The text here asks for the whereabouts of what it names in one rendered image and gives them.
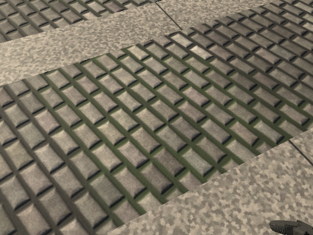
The robot right hand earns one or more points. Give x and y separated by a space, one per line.
288 227

